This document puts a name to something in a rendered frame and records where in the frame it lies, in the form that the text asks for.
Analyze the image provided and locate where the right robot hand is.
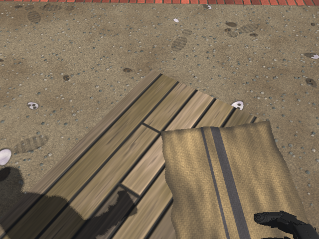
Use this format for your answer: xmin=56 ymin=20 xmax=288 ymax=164
xmin=253 ymin=210 xmax=319 ymax=239

